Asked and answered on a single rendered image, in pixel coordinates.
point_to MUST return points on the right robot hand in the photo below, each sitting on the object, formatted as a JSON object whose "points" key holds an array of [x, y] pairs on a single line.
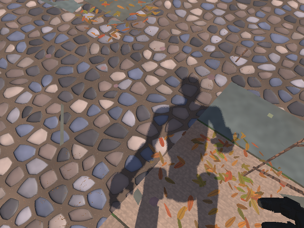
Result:
{"points": [[289, 208]]}

